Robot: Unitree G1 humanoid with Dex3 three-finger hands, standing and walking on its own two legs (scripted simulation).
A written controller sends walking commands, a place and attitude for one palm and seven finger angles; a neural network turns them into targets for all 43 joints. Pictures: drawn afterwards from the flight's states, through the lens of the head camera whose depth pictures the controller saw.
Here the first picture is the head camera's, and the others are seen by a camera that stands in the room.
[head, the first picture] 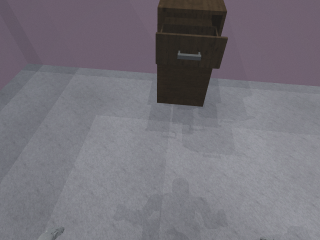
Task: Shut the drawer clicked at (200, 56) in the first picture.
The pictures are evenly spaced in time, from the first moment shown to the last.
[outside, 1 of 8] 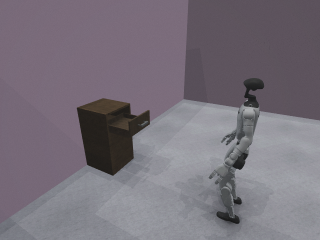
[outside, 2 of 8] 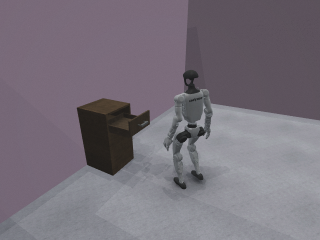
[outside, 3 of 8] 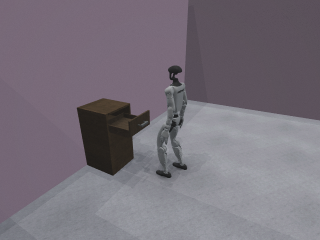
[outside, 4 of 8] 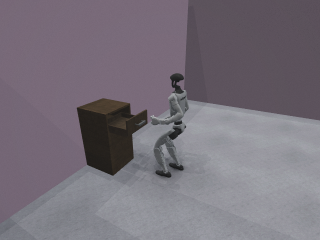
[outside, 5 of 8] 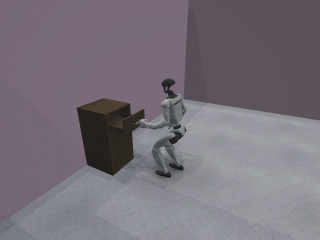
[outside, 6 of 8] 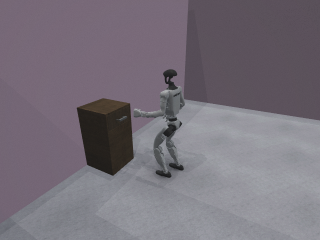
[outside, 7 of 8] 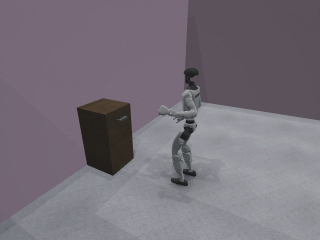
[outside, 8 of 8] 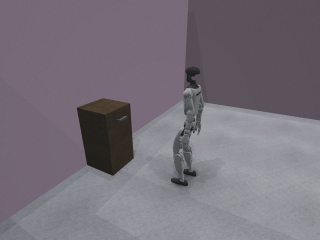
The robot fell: no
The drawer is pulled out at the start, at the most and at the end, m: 0.30 0.30 0.00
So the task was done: yes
